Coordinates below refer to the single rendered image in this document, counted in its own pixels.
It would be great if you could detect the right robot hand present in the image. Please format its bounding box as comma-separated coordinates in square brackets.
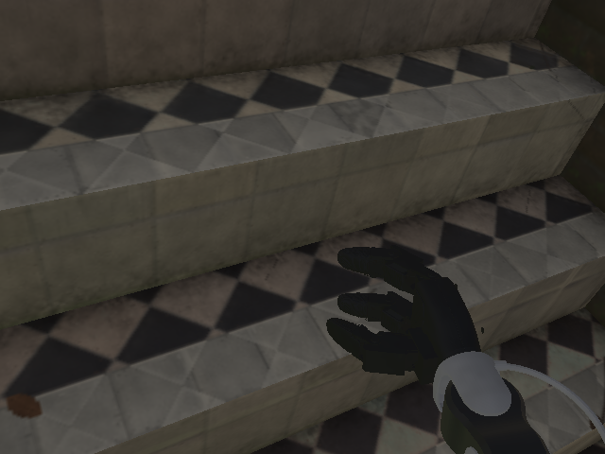
[326, 245, 484, 385]

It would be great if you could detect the right robot forearm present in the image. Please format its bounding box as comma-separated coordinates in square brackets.
[433, 351, 551, 454]

